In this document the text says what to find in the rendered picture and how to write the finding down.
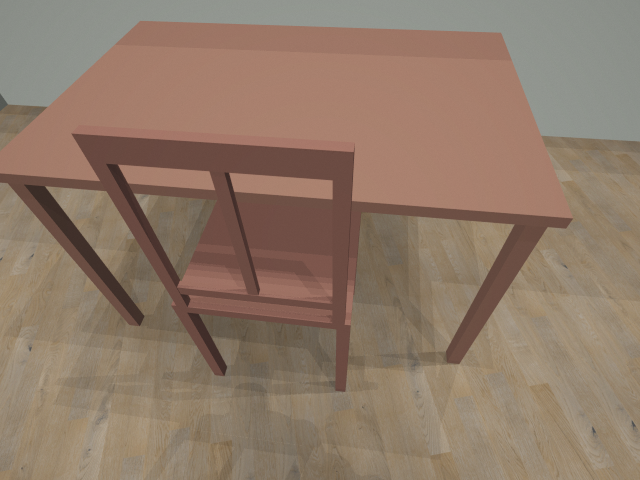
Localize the chair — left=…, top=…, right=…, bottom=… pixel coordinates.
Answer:
left=71, top=125, right=361, bottom=392

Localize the table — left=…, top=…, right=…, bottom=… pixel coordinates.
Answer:
left=0, top=21, right=573, bottom=364

